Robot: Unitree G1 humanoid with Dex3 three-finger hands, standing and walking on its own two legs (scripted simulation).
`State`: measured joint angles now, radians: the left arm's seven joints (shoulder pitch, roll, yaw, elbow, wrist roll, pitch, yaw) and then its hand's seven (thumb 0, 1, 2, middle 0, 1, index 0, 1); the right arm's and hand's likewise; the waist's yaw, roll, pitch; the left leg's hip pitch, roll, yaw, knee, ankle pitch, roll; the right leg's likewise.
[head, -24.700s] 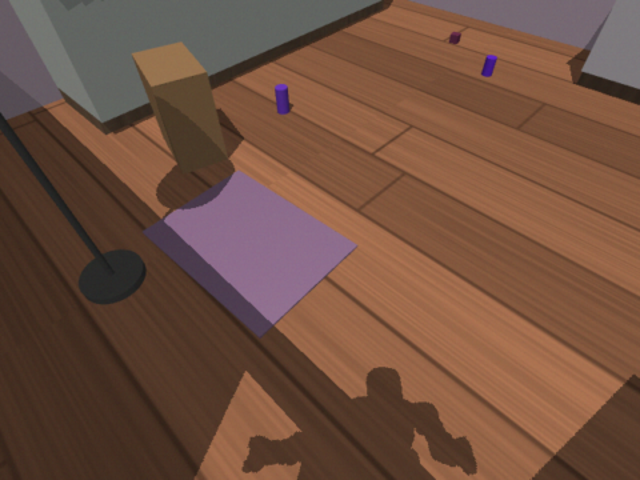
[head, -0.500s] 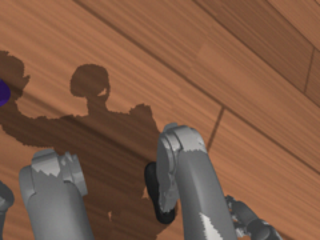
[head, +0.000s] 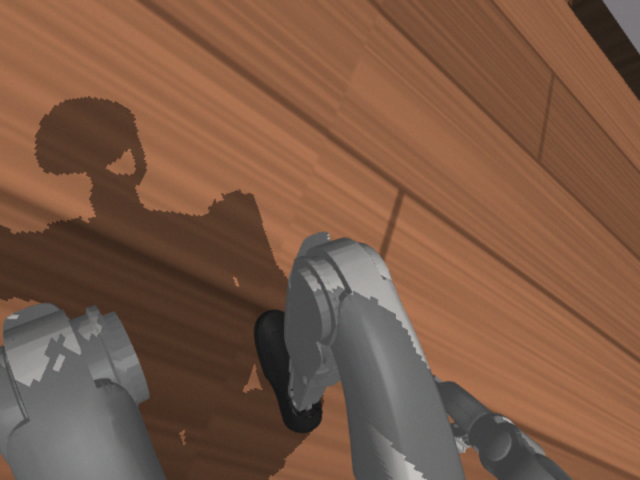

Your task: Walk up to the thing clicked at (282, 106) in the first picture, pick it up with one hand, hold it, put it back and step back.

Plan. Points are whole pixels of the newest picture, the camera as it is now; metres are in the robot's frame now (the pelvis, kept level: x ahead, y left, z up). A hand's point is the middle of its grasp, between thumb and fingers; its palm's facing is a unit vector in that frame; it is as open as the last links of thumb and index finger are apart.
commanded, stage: lower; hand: left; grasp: from the side
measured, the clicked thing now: out of the picture +0.48 +0.33 -0.20
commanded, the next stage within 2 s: loosen in 0.52 s
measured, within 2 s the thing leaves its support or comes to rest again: rests again in 1.18 s
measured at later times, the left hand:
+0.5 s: hand out of the picture +0.47 +0.33 -0.18, palm faces +0.48 -0.87 -0.06, open 10.5 cm
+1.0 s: hand out of the picture +0.47 +0.33 -0.17, palm faces +0.48 -0.88 -0.03, open 11.1 cm
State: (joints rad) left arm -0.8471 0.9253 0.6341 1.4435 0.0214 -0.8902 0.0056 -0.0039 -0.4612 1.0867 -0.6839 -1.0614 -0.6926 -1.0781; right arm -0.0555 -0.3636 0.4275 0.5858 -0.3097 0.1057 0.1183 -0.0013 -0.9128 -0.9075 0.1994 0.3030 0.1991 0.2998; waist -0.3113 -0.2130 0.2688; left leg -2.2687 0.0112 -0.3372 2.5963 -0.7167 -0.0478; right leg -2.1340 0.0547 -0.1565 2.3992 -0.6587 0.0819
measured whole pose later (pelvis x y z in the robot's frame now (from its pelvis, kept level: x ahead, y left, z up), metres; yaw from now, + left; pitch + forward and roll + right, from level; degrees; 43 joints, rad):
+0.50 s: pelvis -0.01 +0.00 +0.00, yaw -2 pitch +17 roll -17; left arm -0.83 1.00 0.61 1.53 -0.01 -0.97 0.04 0.00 -0.46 1.09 -0.67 -1.07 -0.68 -1.09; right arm -0.15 -0.37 0.53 0.53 -0.35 0.12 0.10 0.00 -0.90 -0.90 0.20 0.30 0.20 0.30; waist -0.31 -0.26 0.31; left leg -2.24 0.02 -0.39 2.62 -0.72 -0.05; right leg -2.10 0.08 -0.20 2.38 -0.64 0.09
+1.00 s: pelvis -0.01 +0.01 +0.00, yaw -3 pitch +17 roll -19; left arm -0.84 1.00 0.58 1.54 -0.02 -1.03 0.05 -0.01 -0.35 0.64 -0.73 -0.78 -0.75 -0.77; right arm -0.17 -0.37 0.54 0.53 -0.35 0.12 0.10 0.00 -0.91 -0.90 0.20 0.30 0.20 0.30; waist -0.31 -0.27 0.31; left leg -2.24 0.02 -0.40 2.63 -0.73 -0.02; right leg -2.08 0.08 -0.21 2.37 -0.64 0.09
